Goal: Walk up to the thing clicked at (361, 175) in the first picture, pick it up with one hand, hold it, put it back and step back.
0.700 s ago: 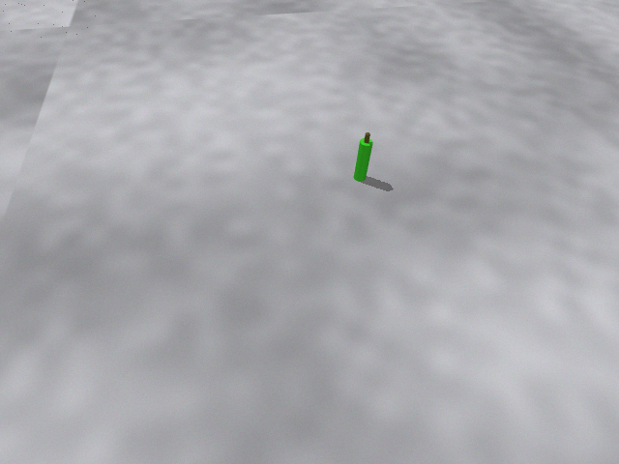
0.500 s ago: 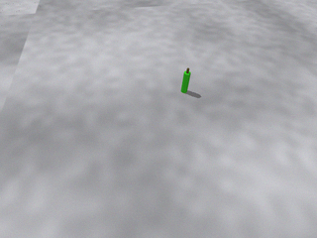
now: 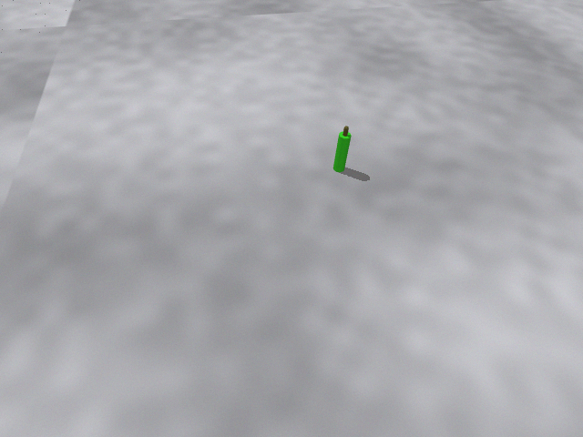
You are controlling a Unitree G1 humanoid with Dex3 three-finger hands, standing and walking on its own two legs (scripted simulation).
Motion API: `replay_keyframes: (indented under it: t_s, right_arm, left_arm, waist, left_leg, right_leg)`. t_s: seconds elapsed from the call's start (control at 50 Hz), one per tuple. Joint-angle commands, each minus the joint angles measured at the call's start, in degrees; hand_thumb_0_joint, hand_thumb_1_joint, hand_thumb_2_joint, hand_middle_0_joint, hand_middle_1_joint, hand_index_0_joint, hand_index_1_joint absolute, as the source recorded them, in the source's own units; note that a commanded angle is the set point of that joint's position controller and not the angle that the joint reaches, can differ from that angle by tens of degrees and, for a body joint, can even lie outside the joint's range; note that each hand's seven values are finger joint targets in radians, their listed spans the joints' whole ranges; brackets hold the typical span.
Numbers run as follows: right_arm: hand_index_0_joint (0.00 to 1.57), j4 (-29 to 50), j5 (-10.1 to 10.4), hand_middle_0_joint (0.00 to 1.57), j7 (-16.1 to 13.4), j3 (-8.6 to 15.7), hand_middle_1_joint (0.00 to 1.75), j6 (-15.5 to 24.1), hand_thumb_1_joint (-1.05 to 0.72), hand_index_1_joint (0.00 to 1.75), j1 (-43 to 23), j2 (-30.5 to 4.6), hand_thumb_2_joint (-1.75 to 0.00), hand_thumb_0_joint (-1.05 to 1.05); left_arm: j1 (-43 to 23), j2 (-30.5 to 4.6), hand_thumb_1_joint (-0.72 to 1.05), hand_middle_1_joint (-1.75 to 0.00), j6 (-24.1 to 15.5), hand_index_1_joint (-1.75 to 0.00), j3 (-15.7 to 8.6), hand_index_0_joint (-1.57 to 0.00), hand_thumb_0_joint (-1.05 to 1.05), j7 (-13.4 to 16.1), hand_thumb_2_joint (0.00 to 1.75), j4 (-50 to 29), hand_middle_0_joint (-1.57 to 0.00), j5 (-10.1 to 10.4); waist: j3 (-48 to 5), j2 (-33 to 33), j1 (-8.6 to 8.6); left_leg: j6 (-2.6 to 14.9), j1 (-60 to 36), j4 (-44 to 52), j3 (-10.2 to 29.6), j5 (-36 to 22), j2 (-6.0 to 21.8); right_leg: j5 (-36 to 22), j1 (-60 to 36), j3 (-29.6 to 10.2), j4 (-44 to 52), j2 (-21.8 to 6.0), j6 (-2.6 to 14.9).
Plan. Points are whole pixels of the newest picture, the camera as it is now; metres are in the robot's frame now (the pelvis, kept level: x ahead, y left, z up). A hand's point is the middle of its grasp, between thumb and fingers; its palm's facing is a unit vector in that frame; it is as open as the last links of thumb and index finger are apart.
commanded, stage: stand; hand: left
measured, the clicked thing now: (342, 148) +1.50 -0.28 -0.65
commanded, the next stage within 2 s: walk up in 0.42 s
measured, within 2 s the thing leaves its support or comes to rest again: neither
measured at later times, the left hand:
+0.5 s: hand out of the picture +0.08 +0.25 -0.16, palm faces -0.06 -0.94 -0.33, open 7.4 cm
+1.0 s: hand (193, 385) +0.23 +0.15 -0.15, palm faces -0.19 -0.92 -0.35, open 7.4 cm
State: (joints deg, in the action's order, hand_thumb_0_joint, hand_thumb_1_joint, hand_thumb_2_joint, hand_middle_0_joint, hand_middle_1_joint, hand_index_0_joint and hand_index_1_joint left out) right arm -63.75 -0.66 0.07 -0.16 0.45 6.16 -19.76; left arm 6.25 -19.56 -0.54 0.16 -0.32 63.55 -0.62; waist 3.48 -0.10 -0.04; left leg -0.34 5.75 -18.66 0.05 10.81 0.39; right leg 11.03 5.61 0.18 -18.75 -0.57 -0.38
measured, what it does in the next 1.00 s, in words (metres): walks ahead: right foot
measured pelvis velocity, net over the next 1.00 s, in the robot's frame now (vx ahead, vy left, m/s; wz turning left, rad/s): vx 0.15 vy -0.11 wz -0.21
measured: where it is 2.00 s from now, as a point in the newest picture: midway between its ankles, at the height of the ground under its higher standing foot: (340, 328)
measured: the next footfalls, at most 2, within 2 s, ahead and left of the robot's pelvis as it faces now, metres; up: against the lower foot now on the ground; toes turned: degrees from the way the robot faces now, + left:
right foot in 0.74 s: +0.16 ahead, -0.23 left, +0.00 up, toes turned -14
left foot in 1.14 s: +0.40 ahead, +0.00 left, +0.00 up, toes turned -8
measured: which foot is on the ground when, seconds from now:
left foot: down 0.00-0.74, up 0.76-1.00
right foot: down 0.00-0.46, up 0.48-0.72, down 0.74-1.00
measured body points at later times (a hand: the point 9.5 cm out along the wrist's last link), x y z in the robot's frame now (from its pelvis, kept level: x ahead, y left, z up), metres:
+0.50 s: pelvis +0.00 +0.00 +0.00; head +0.01 +0.00 +0.45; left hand +0.08 +0.30 -0.13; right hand +0.07 -0.31 -0.13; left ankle -0.01 +0.12 -0.75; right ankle -0.01 -0.12 -0.74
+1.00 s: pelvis +0.15 -0.11 -0.01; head +0.16 -0.12 +0.44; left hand +0.24 +0.20 -0.12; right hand +0.18 -0.44 -0.13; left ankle +0.26 +0.01 -0.71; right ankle +0.12 -0.22 -0.75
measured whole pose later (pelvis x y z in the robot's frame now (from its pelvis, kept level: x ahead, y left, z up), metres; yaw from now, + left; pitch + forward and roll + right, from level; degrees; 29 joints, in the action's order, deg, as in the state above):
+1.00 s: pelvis +0.15 -0.11 -0.01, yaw -12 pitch -2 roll -1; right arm -53.1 -1.9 5.1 4.3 2.3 12.5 -24.7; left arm 19.0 -22.1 -3.2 -3.3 -4.5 52.3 -1.1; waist 2.9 -2.8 -2.3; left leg 0.5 28.3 -49.1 -2.1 17.5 6.0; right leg 15.5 9.5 2.1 -26.9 1.1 2.1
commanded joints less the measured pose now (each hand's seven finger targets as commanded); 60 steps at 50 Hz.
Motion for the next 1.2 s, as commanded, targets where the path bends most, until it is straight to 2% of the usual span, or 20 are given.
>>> replay_keyframes:
  t_s: [0.0, 0.38, 0.4, 0.42, 0.46, 0.48, 0.56, 0.62, 0.7, 0.72, 0.74, 0.76, 0.8, 0.86, 1.02, 1.1, 1.12, 1.14, 1.16, 1.18]
  right_arm:
    - [0.2, 3.51, 0.25, 0.2, -0.66, 2.17, 0.3, 1.56, -0.9, 0.3, -1.71, -12.15, -0.9, 0.0]
    - [0.2, 3.26, 0.34, 0.2, -0.66, 2.29, 0.3, 1.39, -0.9, 0.3, -1.56, -12.33, -0.9, 0.0]
    - [0.2, 6.92, -1.39, 0.2, 0.16, 6.89, 0.3, 3.04, -0.9, 0.3, 2.7, -18.89, -0.9, 0.0]
    - [0.2, 5.46, -1.75, 0.2, 0.54, 7.82, 0.3, 3.47, -0.9, 0.3, 5.46, -20.15, -0.9, 0.0]
    - [0.2, 6.58, -1.75, 0.2, 0.63, 9.63, 0.3, 4.18, -0.9, 0.3, 9.73, -22.72, -0.9, 0.0]
    - [0.2, 8.06, -1.64, 0.2, 0.54, 9.64, 0.3, 4.78, -0.9, 0.3, 7.75, -22.55, -0.9, 0.0]
    - [0.2, 12.68, -2.16, 0.2, 1.11, 9.45, 0.3, 5.54, -0.9, 0.3, -0.16, -20.82, -0.9, 0.0]
    - [0.2, 13.44, -2.66, 0.2, 1.86, 9.38, 0.3, 5.45, -0.9, 0.3, -0.65, -20.56, -0.9, 0.0]
    - [0.2, 14.11, -2.4, 0.2, 1.99, 8.2, 0.3, 3.99, -0.9, 0.3, -0.57, -17.55, -0.9, 0.0]
    - [0.2, 14.65, -2.22, 0.2, 2.17, 6.43, 0.3, 3.7, -0.9, 0.3, 1.39, -13.38, -0.9, 0.0]
    - [0.2, 17.77, -0.82, 0.2, 2.44, 5.26, 0.3, 3.83, -0.9, 0.3, 0.55, -11.05, -0.9, 0.0]
    - [0.2, 17.29, -1.02, 0.2, 2.1, 6.77, 0.3, 3.49, -0.9, 0.3, -0.57, -16.91, -0.9, 0.0]
    - [0.2, 14.11, -0.18, 0.2, 2.62, 7.34, 0.3, 3.48, -0.9, 0.3, 3.07, -18.77, -0.9, 0.0]
    - [0.2, 12.33, -0.44, 0.2, 3.51, 7.56, 0.3, 3.35, -0.9, 0.3, 8.34, -18.07, -0.9, 0.0]
    - [0.2, 17.24, -1.01, 0.2, 4.73, 7.99, 0.3, 4.37, -0.9, 0.3, 2.37, -15.77, -0.9, 0.0]
    - [0.2, 14.8, -1.33, 0.2, 3.56, 9.68, 0.3, 5.75, -0.9, 0.3, 13.64, -17.37, -0.9, 0.0]
    - [0.2, 13.47, -2.03, 0.2, 2.73, 10.95, 0.3, 6.31, -0.9, 0.3, 21.87, -20.96, -0.9, 0.0]
    - [0.2, 15.05, -2.01, 0.2, 2.24, 11.56, 0.3, 6.65, -0.9, 0.3, 21.99, -25.15, -0.9, 0.0]
    - [0.2, 16.07, 0.24, 0.2, 2.5, 11.7, 0.3, 6.29, -0.9, 0.3, 17.6, -25.86, -0.9, 0.0]
    - [0.2, 16.89, 0.5, 0.2, 2.36, 10.82, 0.3, 6.23, -0.9, 0.3, 14.8, -23.24, -0.9, 0.0]
  left_arm:
    - [-1.7, -12.42, 0.9, -0.3, -1.26, -0.3, -2.31, -0.2, 0.0, 0.76, 0.9, -3.08, -0.2, 0.29]
    - [-1.05, -12.61, 0.9, -0.3, -1.26, -0.3, -2.25, -0.2, 0.0, 0.87, 0.9, -2.97, -0.2, 0.28]
    - [1.37, -18.07, 0.9, -0.3, -1.3, -0.3, -6.71, -0.2, 0.0, -1.28, 0.9, -7.62, -0.2, -1.42]
    - [-2.07, -16.82, 0.9, -0.3, -0.8, -0.3, -6.55, -0.2, 0.0, -2.31, 0.9, -8.02, -0.2, -1.76]
    - [-9.78, -14.19, 0.9, -0.3, -0.73, -0.3, -6.44, -0.2, 0.0, -3.45, 0.9, -12.51, -0.2, -2.37]
    - [-9.03, -14.98, 0.9, -0.3, -1.13, -0.3, -6.66, -0.2, 0.0, -3.67, 0.9, -13.14, -0.2, -2.19]
    - [1.6, -15.55, 0.9, -0.3, -0.94, -0.3, -7.21, -0.2, 0.0, -6.24, 0.9, -11.9, -0.2, -1.19]
    - [1.14, -14.57, 0.9, -0.3, -1.1, -0.3, -7.65, -0.2, 0.0, -6.95, 0.9, -12.63, -0.2, -1.12]
    - [13.8, -17.36, 0.9, -0.3, -2.05, -0.3, -9.3, -0.2, 0.0, -5.39, 0.9, -8.81, -0.2, -1.84]
    - [22.02, -21.28, 0.9, -0.3, -2.72, -0.3, -10.99, -0.2, 0.0, -3.99, 0.9, -7.78, -0.2, -2.06]
    - [22.2, -26.56, 0.9, -0.3, -3.38, -0.3, -11.39, -0.2, 0.0, -3.2, 0.9, -9.97, -0.2, -1.64]
    - [15.74, -27.55, 0.9, -0.3, -3.32, -0.3, -10.76, -0.2, 0.0, -3.36, 0.9, -12.37, -0.2, -0.7]
    - [8.85, -24.09, 0.9, -0.3, -3.57, -0.3, -9.71, -0.2, 0.0, -2.93, 0.9, -14.24, -0.2, 0.35]
    - [8.55, -20.83, 0.9, -0.3, -4.19, -0.3, -8.48, -0.2, 0.0, -2.74, 0.9, -14.87, -0.2, 0.3]
    - [9.3, -20.46, 0.9, -0.3, -5.31, -0.3, -8.26, -0.2, 0.0, -2.85, 0.9, -18.29, -0.2, -0.26]
    - [8.69, -17.71, 0.9, -0.3, -5.09, -0.3, -6.62, -0.2, 0.0, -2.8, 0.9, -19.05, -0.2, -0.48]
    - [11.24, -14.15, 0.9, -0.3, -5.01, -0.3, -5.6, -0.2, 0.0, -2.58, 0.9, -19.41, -0.2, -0.28]
    - [13.13, -11.69, 0.9, -0.3, -4.92, -0.3, -5.0, -0.2, 0.0, -2.02, 0.9, -19.39, -0.2, 0.64]
    - [11.45, -18.23, 0.9, -0.3, -4.85, -0.3, -5.92, -0.2, 0.0, -1.15, 0.9, -18.72, -0.2, -0.32]
    - [10.26, -19.53, 0.9, -0.3, -5.01, -0.3, -5.72, -0.2, 0.0, -1.24, 0.9, -18.16, -0.2, 0.16]
  waist:
    - [-4.8, -0.17, -0.13]
    - [-4.93, 0.03, -0.1]
    - [-9.75, 2.06, 1.72]
    - [-4.94, -1.74, 3.83]
    - [3.15, -9.41, 7.64]
    - [4.86, -4.85, 5.74]
    - [-0.15, -9.59, -0.13]
    - [0.74, -10.38, -0.25]
    - [-2.92, 3.05, -6.07]
    - [-5.53, 17.66, -10.56]
    - [-3.49, 25.89, -9.28]
    - [0.31, 13.37, -6.39]
    - [2.13, 6.15, -2.16]
    - [1.68, 8.35, -0.47]
    - [0.82, 3.97, -2.26]
    - [-4.37, -2.96, 4.84]
    - [-10.05, -14.21, 8.04]
    - [-8.4, -18.92, 6.62]
    - [-6.86, -10.25, 5.54]
    - [-3.53, -3.88, 3.96]
  left_leg:
    - [1.82, -0.63, 2.38, 5.25, -9.47, 6.84]
    - [1.65, -1.55, 2.21, 5.27, -9.33, 6.99]
    - [5.83, -7.13, -2.54, 5.15, 20.12, 6.84]
    - [7.87, -10.47, 0.2, 8.5, 31.74, 9.38]
    - [15.08, -10.0, 11.67, 24.37, 35.13, 24.96]
    - [15.79, -6.4, 12.48, 26.35, 32.08, 27.0]
    - [11.94, -1.72, 12.22, 10.14, 25.42, 19.65]
    - [9.3, 5.24, 8.51, 0.7, 20.6, 14.98]
    - [6.95, 19.2, -15.23, -7.48, 21.91, 9.89]
    - [5.22, 27.07, -36.17, -10.25, 20.26, 4.01]
    - [2.3, 38.57, -48.54, -5.44, 24.58, -2.14]
    - [1.61, 34.57, -50.13, 1.62, 19.9, 3.5]
    - [1.91, 32.27, -47.94, 2.97, 11.64, 7.52]
    - [1.81, 25.32, -39.85, 2.09, 7.47, 8.12]
    - [0.0, 18.46, -18.24, -2.49, 0.68, 6.09]
    - [1.88, -6.5, -11.36, -5.74, 3.28, 1.73]
    - [5.37, -15.98, -4.07, 7.19, 16.02, 10.02]
    - [10.72, -18.33, 6.81, 36.49, 26.83, 24.85]
    - [16.42, -11.04, 7.73, 40.25, 29.92, 27.94]
    - [15.97, -7.94, 5.47, 30.58, 24.31, 25.35]
  right_leg:
    - [-9.81, -0.87, -5.32, 2.18, -6.97, 2.06]
    - [-9.39, -0.28, -5.37, 2.72, -6.88, 2.02]
    - [18.44, 7.13, -7.26, -2.41, -3.41, 3.96]
    - [25.79, 20.78, -5.44, -7.37, -2.55, 3.95]
    - [17.26, 37.79, -3.31, -29.06, -2.55, 2.36]
    - [15.36, 37.95, -7.7, -32.89, -5.29, 2.48]
    - [10.89, 26.97, -3.08, -29.26, -7.07, 0.66]
    - [7.27, 15.5, 1.06, -19.99, -5.74, 0.53]
    - [4.78, -6.86, 6.5, -14.96, -0.35, 1.25]
    - [19.57, -14.22, -3.81, -6.31, -3.42, 3.71]
    - [36.6, -10.74, -36.51, 10.66, -18.07, 9.39]
    - [45.36, -0.67, -44.68, 14.04, -23.35, 14.35]
    - [36.31, 2.87, -32.93, 10.6, -18.8, 13.13]
    - [25.38, 7.96, -20.21, 9.05, -13.45, 11.07]
    - [15.1, 9.02, -11.37, 5.23, -11.64, 11.39]
    - [0.09, 19.41, -4.23, -15.42, -6.75, 8.45]
    - [-1.56, 24.93, -0.2, -36.18, -1.41, 5.94]
    - [17.77, 39.03, -1.24, -46.75, 7.12, 3.3]
    - [18.87, 36.93, -8.13, -51.64, 1.85, 4.08]
    - [14.33, 37.22, -8.5, -51.54, -1.12, 3.42]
